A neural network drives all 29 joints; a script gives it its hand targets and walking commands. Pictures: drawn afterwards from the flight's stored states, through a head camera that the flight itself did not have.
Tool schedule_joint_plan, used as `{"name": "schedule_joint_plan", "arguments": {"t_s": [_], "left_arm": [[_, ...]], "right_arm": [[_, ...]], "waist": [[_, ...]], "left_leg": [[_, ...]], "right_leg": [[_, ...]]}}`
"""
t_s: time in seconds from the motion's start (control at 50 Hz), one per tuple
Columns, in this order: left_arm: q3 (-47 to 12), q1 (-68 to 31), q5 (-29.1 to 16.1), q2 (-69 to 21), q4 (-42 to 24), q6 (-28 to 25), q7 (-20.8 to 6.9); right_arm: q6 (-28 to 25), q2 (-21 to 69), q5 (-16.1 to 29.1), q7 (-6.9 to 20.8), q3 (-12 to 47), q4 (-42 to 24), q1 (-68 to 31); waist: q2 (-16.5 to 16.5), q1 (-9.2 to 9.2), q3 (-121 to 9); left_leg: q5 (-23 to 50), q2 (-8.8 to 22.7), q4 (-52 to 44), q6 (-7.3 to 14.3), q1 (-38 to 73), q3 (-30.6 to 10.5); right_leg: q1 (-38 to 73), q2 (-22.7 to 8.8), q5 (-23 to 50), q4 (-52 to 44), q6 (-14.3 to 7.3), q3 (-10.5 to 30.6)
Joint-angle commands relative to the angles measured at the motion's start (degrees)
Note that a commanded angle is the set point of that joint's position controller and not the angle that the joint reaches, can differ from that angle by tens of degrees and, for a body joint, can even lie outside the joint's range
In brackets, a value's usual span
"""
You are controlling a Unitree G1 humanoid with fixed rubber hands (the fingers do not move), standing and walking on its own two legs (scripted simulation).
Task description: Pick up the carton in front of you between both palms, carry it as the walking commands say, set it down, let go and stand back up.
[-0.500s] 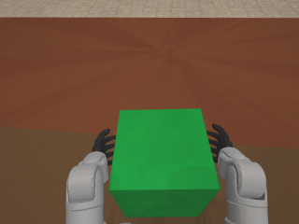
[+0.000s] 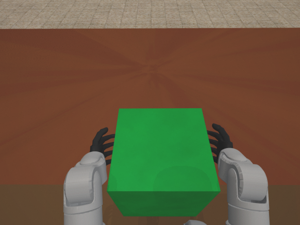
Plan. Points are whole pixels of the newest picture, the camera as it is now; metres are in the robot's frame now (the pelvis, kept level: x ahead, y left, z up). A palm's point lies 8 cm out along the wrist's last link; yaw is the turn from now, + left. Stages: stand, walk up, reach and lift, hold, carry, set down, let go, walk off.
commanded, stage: carry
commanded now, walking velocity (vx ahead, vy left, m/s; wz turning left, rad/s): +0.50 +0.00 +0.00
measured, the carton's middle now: (159, 165) +0.27 -0.01 -0.01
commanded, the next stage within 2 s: none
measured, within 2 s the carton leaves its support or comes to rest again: neither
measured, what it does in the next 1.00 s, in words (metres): walks ahead: right foot, then left foot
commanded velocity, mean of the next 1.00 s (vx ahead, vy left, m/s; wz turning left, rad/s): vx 0.40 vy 0.00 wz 0.00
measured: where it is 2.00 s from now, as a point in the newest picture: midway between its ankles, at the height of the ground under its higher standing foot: (151, 137)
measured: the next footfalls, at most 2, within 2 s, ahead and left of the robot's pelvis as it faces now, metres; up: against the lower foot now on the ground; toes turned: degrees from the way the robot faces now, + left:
right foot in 0.24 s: +0.35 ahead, -0.12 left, +0.00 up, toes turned -9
left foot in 0.72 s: +0.63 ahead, +0.04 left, -0.02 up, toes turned +6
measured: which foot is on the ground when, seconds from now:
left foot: down 0.00-0.24, up 0.26-0.70, down 0.72-1.00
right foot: up 0.00-0.22, down 0.24-0.74, up 0.76-1.00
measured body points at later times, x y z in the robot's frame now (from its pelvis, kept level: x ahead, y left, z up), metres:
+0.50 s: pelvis +0.32 -0.06 -0.01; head +0.38 -0.06 +0.43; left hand +0.66 +0.12 +0.07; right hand +0.69 -0.18 +0.07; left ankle +0.34 +0.08 -0.67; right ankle +0.31 -0.11 -0.75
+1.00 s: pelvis +0.64 -0.02 -0.03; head +0.75 -0.01 +0.41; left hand +1.03 +0.12 +0.04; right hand +1.02 -0.18 +0.04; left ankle +0.59 +0.04 -0.76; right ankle +0.71 -0.16 -0.72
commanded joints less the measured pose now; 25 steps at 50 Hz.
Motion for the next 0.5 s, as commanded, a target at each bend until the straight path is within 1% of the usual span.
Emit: {"name": "schedule_joint_plan", "arguments": {"t_s": [0.0, 0.04, 0.08, 0.12, 0.16, 0.18, 0.2, 0.22, 0.24, 0.26, 0.28, 0.3, 0.32, 0.34, 0.36, 0.38, 0.42, 0.44, 0.48], "left_arm": [[-42.2, -28.9, -23.1, -53.7, -8.1, -3.1, -13.5], [-42.2, -29.1, -22.9, -52.2, -8.9, -2.8, -13.0], [-42.3, -30.0, -23.1, -49.9, -9.0, -2.2, -12.7], [-42.2, -32.0, -23.6, -47.3, -8.3, -1.3, -12.7], [-41.8, -35.1, -24.2, -44.7, -6.6, -0.6, -12.8], [-41.4, -36.6, -24.2, -43.5, -5.3, -0.3, -12.8], [-40.8, -37.7, -24.1, -42.6, -3.5, -0.1, -12.8], [-39.7, -38.4, -24.0, -41.5, -1.2, 0.0, -12.8], [-38.4, -39.1, -23.7, -40.3, 0.8, 0.2, -12.7], [-37.2, -41.9, -23.2, -38.8, 2.6, -0.1, -12.6], [-37.0, -42.8, -24.4, -40.3, 4.1, 0.0, -12.6], [-37.4, -45.7, -25.5, -42.5, 4.5, -0.3, -12.6], [-38.0, -49.1, -26.5, -44.9, 4.3, -0.8, -12.6], [-38.6, -53.4, -27.7, -46.8, 4.0, -1.4, -12.7], [-39.1, -57.1, -28.9, -48.5, 3.8, -2.0, -12.7], [-39.3, -61.0, -29.8, -49.6, 3.7, -2.7, -12.7], [-39.5, -64.8, -31.2, -50.9, 4.6, -3.4, -12.6], [-39.2, -66.6, -31.5, -51.0, 5.1, -3.7, -12.5], [-38.4, -69.2, -32.0, -50.6, 6.3, -3.9, -12.2]], "right_arm": [[-0.5, 54.9, 25.3, 15.4, 42.6, -7.5, -27.1], [-0.2, 52.8, 25.2, 15.4, 42.4, -7.7, -26.6], [0.2, 50.3, 24.7, 15.0, 41.9, -7.2, -26.7], [0.8, 47.7, 23.8, 14.5, 41.2, -5.9, -27.6], [1.3, 45.1, 23.1, 14.0, 40.5, -4.0, -29.9], [1.6, 44.0, 22.9, 13.8, 40.3, -3.0, -31.7], [1.8, 42.8, 22.9, 13.5, 40.2, -1.8, -33.8], [2.2, 41.7, 23.0, 13.3, 40.2, -0.7, -35.9], [2.5, 40.9, 23.4, 13.1, 40.0, 0.2, -39.0], [3.0, 42.8, 24.0, 12.8, 40.1, 1.5, -42.0], [3.0, 43.0, 24.1, 12.8, 39.2, 3.5, -43.7], [2.6, 44.8, 24.7, 12.8, 39.0, 4.8, -46.4], [2.1, 46.7, 25.3, 12.7, 38.8, 5.9, -48.6], [1.5, 48.4, 25.8, 12.6, 38.6, 6.7, -50.9], [0.9, 49.7, 26.1, 12.3, 38.4, 7.3, -53.0], [0.1, 50.5, 26.3, 12.1, 38.1, 7.9, -55.8], [-0.7, 51.7, 26.5, 11.2, 37.9, 9.4, -58.5], [-1.0, 51.8, 26.4, 10.8, 37.6, 9.9, -60.0], [-1.4, 51.4, 26.3, 9.9, 36.8, 10.8, -63.0]], "waist": [[6.6, 0.53, -17.9], [7.2, 0.45, -15.9], [8.0, 0.24, -14.1], [8.7, -0.03, -12.6], [9.2, -0.60, -11.3], [9.2, -0.27, -11.8], [7.9, 1.29, -13.6], [4.5, 3.23, -17.5], [-4.5, 5.15, -21.3], [-18.7, 5.26, -23.2], [-16.9, 4.85, -22.4], [-13.4, 5.06, -22.5], [-6.6, 4.67, -22.6], [-2.8, 4.32, -22.2], [-2.8, 3.99, -22.8], [-3.7, 3.88, -23.3], [-4.3, 3.60, -23.6], [-4.4, 3.85, -23.6], [-5.0, 4.54, -22.8]], "left_leg": [[11.6, 14.9, -9.3, 4.5, 19.5, -13.3], [14.7, 13.1, -8.5, 4.2, 19.7, -10.3], [18.1, 12.3, -7.5, 3.6, 19.6, -8.1], [20.4, 11.7, -5.7, 2.8, 19.4, -6.4], [21.7, 11.8, -2.9, 1.9, 19.2, -5.9], [24.9, 11.5, 0.5, 1.2, 18.5, -5.0], [27.4, 9.9, 7.6, 0.0, 16.2, -2.2], [25.6, 7.5, 18.6, -1.5, 10.7, -0.7], [11.3, 4.6, 33.3, -3.4, -0.5, -1.2], [-15.2, -3.7, 48.8, -5.0, -20.1, -6.1], [-18.2, -2.1, 57.6, -3.0, -26.3, -13.3], [-16.6, 0.1, 60.1, -1.3, -28.1, -15.2], [-14.1, 1.9, 58.9, -0.4, -28.7, -15.7], [-11.2, 3.3, 55.3, -0.2, -27.7, -16.2], [-9.3, 3.9, 52.1, -0.3, -25.8, -16.2], [-8.4, 3.5, 50.2, -0.4, -25.0, -15.4], [-7.2, 3.1, 45.9, -0.8, -25.8, -14.3], [-6.2, 3.1, 43.0, -1.1, -27.0, -13.7], [-3.8, 2.8, 36.3, -1.4, -28.9, -12.5]], "right_leg": [[-5.8, -1.0, 4.0, -9.0, 0.8, -0.8], [-5.7, -0.2, 7.1, -16.4, 0.9, -2.8], [-4.4, 1.0, 10.3, -21.4, 0.4, -4.9], [-2.6, 2.2, 12.9, -24.5, -0.6, -6.4], [0.1, 2.6, 13.7, -26.7, -2.0, -6.9], [3.8, 3.5, 12.9, -27.8, -2.8, -7.7], [11.6, 5.7, 11.9, -30.0, -3.0, -10.1], [23.5, 7.0, 8.0, -29.4, -3.0, -10.5], [33.9, -3.9, -0.8, -33.6, -4.6, 6.2], [45.7, -17.1, -3.1, -40.1, -13.3, 33.6], [45.3, -18.6, 2.3, -41.4, -15.1, 35.2], [43.6, -16.7, 10.4, -39.1, -14.7, 30.0], [41.2, -15.3, 14.8, -37.2, -13.5, 24.9], [37.4, -14.3, 17.2, -37.1, -12.3, 20.7], [35.2, -13.4, 16.0, -37.8, -11.3, 17.6], [34.0, -12.8, 15.7, -38.2, -11.1, 15.9], [33.3, -11.9, 15.7, -38.3, -12.0, 12.9], [34.0, -11.5, 16.9, -38.1, -12.5, 11.6], [35.8, -10.2, 22.4, -37.2, -12.8, 9.2]]}}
